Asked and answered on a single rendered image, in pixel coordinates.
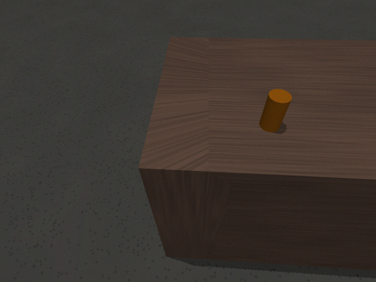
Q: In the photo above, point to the can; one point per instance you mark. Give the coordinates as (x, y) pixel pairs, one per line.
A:
(275, 109)

